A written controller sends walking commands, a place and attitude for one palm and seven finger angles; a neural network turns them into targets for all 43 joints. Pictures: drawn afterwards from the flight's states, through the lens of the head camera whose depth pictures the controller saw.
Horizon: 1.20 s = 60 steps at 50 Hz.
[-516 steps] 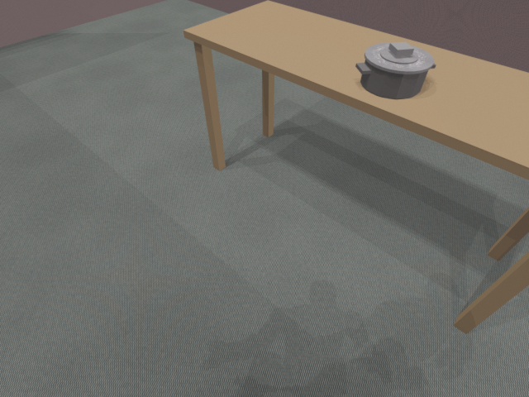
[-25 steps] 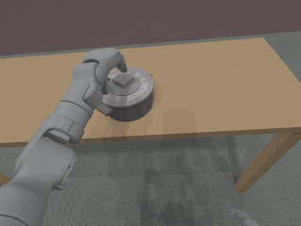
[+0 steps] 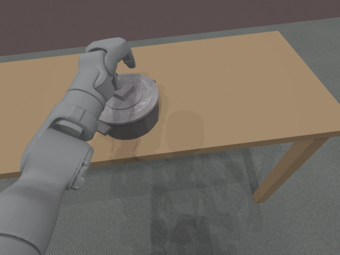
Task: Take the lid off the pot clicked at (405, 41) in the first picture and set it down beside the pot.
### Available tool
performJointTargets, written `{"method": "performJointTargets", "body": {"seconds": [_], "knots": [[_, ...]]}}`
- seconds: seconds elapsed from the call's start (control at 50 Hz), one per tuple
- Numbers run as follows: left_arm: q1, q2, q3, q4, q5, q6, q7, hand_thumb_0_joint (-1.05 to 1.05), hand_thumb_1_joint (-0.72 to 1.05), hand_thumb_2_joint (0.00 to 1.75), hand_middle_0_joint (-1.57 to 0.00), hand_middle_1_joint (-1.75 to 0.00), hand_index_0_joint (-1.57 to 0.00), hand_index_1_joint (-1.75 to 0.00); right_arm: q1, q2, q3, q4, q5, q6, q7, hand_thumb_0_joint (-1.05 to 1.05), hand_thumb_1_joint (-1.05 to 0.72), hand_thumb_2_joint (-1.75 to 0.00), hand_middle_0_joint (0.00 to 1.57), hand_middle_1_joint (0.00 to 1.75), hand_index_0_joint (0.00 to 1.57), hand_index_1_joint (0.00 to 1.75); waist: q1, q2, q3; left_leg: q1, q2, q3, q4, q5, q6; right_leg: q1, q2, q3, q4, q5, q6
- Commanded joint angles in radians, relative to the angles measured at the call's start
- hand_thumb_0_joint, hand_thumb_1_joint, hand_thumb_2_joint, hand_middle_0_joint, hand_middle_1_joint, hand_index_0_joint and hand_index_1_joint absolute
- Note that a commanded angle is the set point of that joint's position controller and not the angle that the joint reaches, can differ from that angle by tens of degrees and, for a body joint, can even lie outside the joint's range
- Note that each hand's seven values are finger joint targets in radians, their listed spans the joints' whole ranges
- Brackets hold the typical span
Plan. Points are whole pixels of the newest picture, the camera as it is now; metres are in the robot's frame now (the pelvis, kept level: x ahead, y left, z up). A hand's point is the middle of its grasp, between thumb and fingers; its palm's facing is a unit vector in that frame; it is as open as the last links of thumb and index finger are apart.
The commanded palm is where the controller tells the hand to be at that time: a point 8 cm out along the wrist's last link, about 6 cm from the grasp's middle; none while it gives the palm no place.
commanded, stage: move the open hand above the knob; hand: left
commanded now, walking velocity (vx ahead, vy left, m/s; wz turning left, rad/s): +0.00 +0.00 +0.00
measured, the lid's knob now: (121, 89) +0.52 +0.10 +0.09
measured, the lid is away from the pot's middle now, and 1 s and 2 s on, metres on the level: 0.00 0.00 0.00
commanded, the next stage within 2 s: lower the open fingers around the knob in 0.46 s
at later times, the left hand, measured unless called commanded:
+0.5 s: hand (109, 77) +0.49 +0.10 +0.17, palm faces -0.28 -0.07 -0.96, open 10.2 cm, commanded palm +0.48 +0.11 +0.23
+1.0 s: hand (119, 85) +0.48 +0.09 +0.14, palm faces -0.34 -0.07 -0.94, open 10.3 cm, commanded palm +0.48 +0.11 +0.20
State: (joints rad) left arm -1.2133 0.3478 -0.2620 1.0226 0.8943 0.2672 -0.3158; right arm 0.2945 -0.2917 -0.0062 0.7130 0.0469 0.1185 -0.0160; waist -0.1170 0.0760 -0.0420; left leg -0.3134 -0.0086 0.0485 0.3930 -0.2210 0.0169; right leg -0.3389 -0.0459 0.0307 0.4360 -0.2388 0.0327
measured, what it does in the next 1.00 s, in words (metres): stands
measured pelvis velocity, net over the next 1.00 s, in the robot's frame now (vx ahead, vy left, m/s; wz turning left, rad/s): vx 0.00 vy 0.00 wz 0.00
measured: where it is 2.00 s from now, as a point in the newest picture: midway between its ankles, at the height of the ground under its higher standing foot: outside the picture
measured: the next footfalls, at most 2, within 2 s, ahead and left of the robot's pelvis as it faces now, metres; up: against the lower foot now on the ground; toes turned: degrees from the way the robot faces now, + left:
none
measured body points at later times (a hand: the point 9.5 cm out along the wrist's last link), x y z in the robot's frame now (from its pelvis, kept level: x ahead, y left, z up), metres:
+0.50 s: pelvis +0.00 +0.00 +0.00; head +0.04 -0.03 +0.45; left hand +0.49 +0.11 +0.22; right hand +0.10 -0.25 -0.14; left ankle -0.02 +0.11 -0.74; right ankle -0.02 -0.14 -0.74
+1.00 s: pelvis +0.00 +0.00 +0.00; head +0.04 -0.03 +0.45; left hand +0.49 +0.09 +0.20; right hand +0.05 -0.26 -0.15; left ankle -0.02 +0.11 -0.74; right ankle -0.02 -0.14 -0.74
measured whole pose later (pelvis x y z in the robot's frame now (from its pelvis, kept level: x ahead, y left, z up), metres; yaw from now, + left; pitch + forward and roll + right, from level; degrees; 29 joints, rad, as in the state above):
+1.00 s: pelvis +0.00 +0.00 +0.00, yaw +0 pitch +7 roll +1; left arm -1.19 0.29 -0.29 1.05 0.89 0.29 -0.32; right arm 0.28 -0.28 0.00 0.71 0.05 0.12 -0.01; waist -0.11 0.07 -0.05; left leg -0.31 -0.01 0.05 0.41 -0.22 0.02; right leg -0.34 -0.05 0.03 0.45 -0.24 0.04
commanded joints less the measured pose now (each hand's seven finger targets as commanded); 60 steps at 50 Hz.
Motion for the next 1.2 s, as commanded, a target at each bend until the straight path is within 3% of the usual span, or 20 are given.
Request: {"method": "performJointTargets", "body": {"seconds": [0.0,0.04,0.08,0.16,0.2,0.26,0.36,0.44,0.54,0.56,0.6,0.7,0.76,0.84,0.88,0.94,1.0,1.04,1.08,1.18], "knots": [[-0.543,0.262,0.098,-0.173,0.038,0.000,0.047,0.00,-0.35,1.51,-0.83,-0.08,-0.83,-0.08,0.001,-0.118,-0.038,-0.100,0.000,-0.035,-0.008,0.00,-0.90,-0.90,0.20,0.30,0.20,0.30,0.021,-0.139,-0.451,0.221,-0.034,-0.014,0.021,0.416,0.053,0.169,0.071,-0.062,-0.005,0.474,-0.057],[-0.536,0.205,0.053,-0.162,0.034,0.011,0.048,0.00,-0.35,1.51,-0.83,-0.08,-0.83,-0.08,-0.004,-0.115,-0.037,-0.098,0.003,-0.036,-0.004,0.00,-0.90,-0.90,0.20,0.30,0.20,0.30,0.016,-0.133,-0.423,0.215,-0.034,-0.010,0.018,0.390,0.053,0.142,0.072,-0.068,-0.006,0.448,-0.058],[-0.548,0.245,0.089,-0.219,0.028,-0.001,0.050,0.00,-0.35,1.51,-0.83,-0.08,-0.83,-0.08,-0.011,-0.117,-0.039,-0.109,-0.001,-0.041,-0.001,0.00,-0.90,-0.90,0.20,0.30,0.20,0.30,0.028,-0.110,-0.471,0.239,-0.034,-0.015,0.023,0.413,0.054,0.166,0.069,-0.063,-0.003,0.463,-0.058],[-0.580,0.168,0.028,-0.229,0.015,-0.004,0.039,0.00,-0.35,1.51,-0.83,-0.08,-0.83,-0.08,-0.012,-0.111,-0.044,-0.104,0.003,-0.043,-0.004,0.00,-0.90,-0.90,0.20,0.30,0.20,0.30,0.006,-0.118,-0.456,0.264,-0.032,-0.020,0.034,0.433,0.055,0.129,0.071,-0.068,-0.007,0.454,-0.058],[-0.575,0.205,0.057,-0.244,0.017,-0.009,0.040,0.00,-0.35,1.51,-0.83,-0.08,-0.83,-0.08,-0.016,-0.108,-0.042,-0.106,-0.001,-0.051,-0.003,0.00,-0.90,-0.90,0.20,0.30,0.20,0.30,0.015,-0.101,-0.481,0.282,-0.034,-0.025,0.041,0.445,0.055,0.138,0.069,-0.064,-0.001,0.464,-0.057],[-0.528,0.178,0.045,-0.178,0.016,0.009,0.038,0.00,-0.35,1.51,-0.83,-0.08,-0.83,-0.08,-0.016,-0.114,-0.040,-0.096,0.002,-0.036,-0.001,0.00,-0.90,-0.90,0.20,0.30,0.20,0.30,0.011,-0.145,-0.408,0.226,-0.034,-0.013,0.030,0.394,0.052,0.120,0.068,-0.075,-0.007,0.442,-0.060],[-0.574,0.167,0.038,-0.259,0.008,-0.001,0.036,0.00,-0.35,1.51,-0.83,-0.08,-0.83,-0.08,-0.037,-0.104,-0.039,-0.111,0.000,-0.040,0.002,0.00,-0.90,-0.90,0.20,0.30,0.20,0.30,0.016,-0.108,-0.471,0.285,-0.031,-0.028,0.049,0.471,0.048,0.125,0.065,-0.070,0.008,0.468,-0.061],[-0.543,0.163,0.027,-0.191,0.022,0.028,0.036,0.00,-0.35,1.51,-0.83,-0.08,-0.83,-0.08,-0.061,-0.107,-0.028,-0.109,0.007,-0.020,0.002,0.00,-0.90,-0.90,0.20,0.30,0.20,0.30,0.013,-0.169,-0.396,0.208,-0.035,-0.015,0.026,0.356,0.045,0.119,0.065,-0.076,0.003,0.420,-0.059],[-0.624,0.128,-0.003,-0.275,0.016,0.011,0.036,0.00,-0.35,1.51,-0.83,-0.08,-0.83,-0.08,-0.065,-0.094,-0.030,-0.121,0.003,-0.034,-0.002,0.00,-0.90,-0.90,0.20,0.30,0.20,0.30,0.008,-0.093,-0.462,0.279,-0.036,-0.029,0.041,0.404,0.044,0.109,0.063,-0.073,0.012,0.428,-0.063],[-0.597,0.121,-0.004,-0.154,0.010,0.056,0.019,0.00,-0.35,1.51,-0.83,-0.08,-0.83,-0.08,-0.068,-0.103,-0.034,-0.100,0.002,-0.027,0.001,0.00,-0.90,-0.90,0.20,0.30,0.20,0.30,0.009,-0.087,-0.451,0.263,-0.047,-0.033,0.049,0.394,0.044,0.100,0.065,-0.074,0.019,0.431,-0.069],[-0.551,0.157,0.032,-0.070,0.007,0.098,0.000,0.00,-0.35,1.51,-0.83,-0.08,-0.83,-0.08,-0.055,-0.117,-0.028,-0.086,0.004,-0.013,0.004,0.00,-0.90,-0.90,0.20,0.30,0.20,0.30,0.008,-0.170,-0.380,0.192,-0.049,-0.022,0.028,0.317,0.045,0.105,0.066,-0.079,0.008,0.410,-0.065],[-0.594,0.105,-0.017,-0.165,0.010,0.039,-0.036,0.00,-0.35,1.51,-0.83,-0.08,-0.83,-0.08,-0.038,-0.107,-0.035,-0.109,-0.003,-0.034,-0.008,0.00,-0.90,-0.90,0.20,0.30,0.20,0.30,-0.006,-0.156,-0.446,0.261,-0.049,-0.032,0.042,0.366,0.054,0.109,0.067,-0.072,0.005,0.434,-0.062],[-0.516,0.150,0.039,-0.125,-0.002,0.029,-0.027,0.00,-0.35,1.51,-0.83,-0.08,-0.83,-0.08,-0.020,-0.117,-0.035,-0.108,-0.002,-0.026,-0.008,0.00,-0.90,-0.90,0.20,0.30,0.20,0.30,0.008,-0.199,-0.403,0.201,-0.051,-0.020,0.027,0.326,0.055,0.134,0.066,-0.074,-0.005,0.431,-0.063],[-0.560,0.130,0.007,-0.184,0.018,0.008,0.005,0.00,-0.35,1.51,-0.83,-0.08,-0.83,-0.08,-0.026,-0.107,-0.034,-0.117,0.001,-0.034,-0.005,0.00,-0.90,-0.90,0.20,0.30,0.20,0.30,0.013,-0.118,-0.418,0.238,-0.043,-0.029,0.021,0.324,0.049,0.108,0.069,-0.073,0.001,0.391,-0.068],[-0.530,0.194,0.072,-0.186,0.016,0.008,0.025,0.00,-0.35,1.51,-0.83,-0.08,-0.83,-0.08,-0.018,-0.112,-0.037,-0.114,-0.003,-0.034,-0.006,0.00,-0.90,-0.90,0.20,0.30,0.20,0.30,0.027,-0.133,-0.444,0.232,-0.041,-0.022,0.023,0.346,0.051,0.148,0.068,-0.067,0.002,0.425,-0.066],[-0.539,0.150,0.025,-0.146,0.023,0.030,0.045,0.00,-0.35,1.51,-0.83,-0.08,-0.83,-0.08,-0.020,-0.111,-0.034,-0.103,0.004,-0.031,-0.005,0.00,-0.90,-0.90,0.20,0.30,0.20,0.30,0.015,-0.146,-0.387,0.189,-0.042,-0.016,0.011,0.285,0.049,0.121,0.071,-0.074,-0.003,0.386,-0.065],[-0.510,0.193,0.060,-0.092,0.021,0.037,0.052,0.00,-0.35,1.51,-0.83,-0.08,-0.83,-0.08,-0.017,-0.118,-0.035,-0.091,0.003,-0.031,-0.012,0.00,-0.90,-0.90,0.20,0.30,0.20,0.30,0.012,-0.166,-0.401,0.169,-0.043,-0.009,0.013,0.263,0.054,0.134,0.069,-0.069,-0.003,0.386,-0.062],[-0.501,0.111,-0.005,-0.072,0.017,0.045,0.043,0.00,-0.35,1.51,-0.83,-0.08,-0.83,-0.08,-0.017,-0.116,-0.038,-0.088,0.006,-0.033,-0.010,0.00,-0.90,-0.90,0.20,0.30,0.20,0.30,-0.001,-0.148,-0.377,0.173,-0.043,-0.009,0.016,0.249,0.053,0.093,0.070,-0.074,-0.006,0.360,-0.062],[-0.503,0.164,0.041,-0.087,0.006,0.031,0.033,0.00,-0.35,1.51,-0.83,-0.08,-0.83,-0.08,-0.008,-0.128,-0.039,-0.086,0.003,-0.031,-0.013,0.00,-0.90,-0.90,0.20,0.30,0.20,0.30,-0.005,-0.165,-0.392,0.172,-0.041,-0.006,0.019,0.245,0.056,0.106,0.068,-0.071,-0.008,0.370,-0.059],[-0.499,0.145,0.015,-0.045,0.018,0.000,0.033,0.00,-0.35,1.51,-0.83,-0.08,-0.83,-0.08,0.020,-0.124,-0.042,-0.068,0.003,-0.035,-0.025,0.00,-0.90,-0.90,0.20,0.30,0.20,0.30,-0.024,-0.159,-0.382,0.175,-0.040,-0.009,0.034,0.259,0.058,0.071,0.073,-0.069,-0.007,0.367,-0.060]]}}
